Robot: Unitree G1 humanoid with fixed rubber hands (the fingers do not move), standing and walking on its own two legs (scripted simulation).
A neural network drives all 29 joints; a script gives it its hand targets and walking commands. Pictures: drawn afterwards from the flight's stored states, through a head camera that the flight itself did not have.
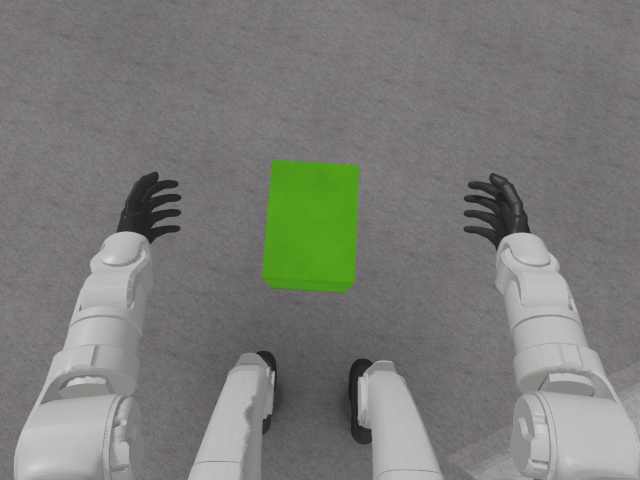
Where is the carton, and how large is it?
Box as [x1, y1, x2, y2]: [262, 160, 358, 292]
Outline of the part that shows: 272,160 262,277 272,288 344,292 354,282 358,165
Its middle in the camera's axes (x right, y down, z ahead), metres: -0.02 -0.03 +0.98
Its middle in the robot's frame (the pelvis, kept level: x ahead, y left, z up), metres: +0.52 +0.03 -0.57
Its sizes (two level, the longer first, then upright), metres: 0.270 0.200 0.245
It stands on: the floor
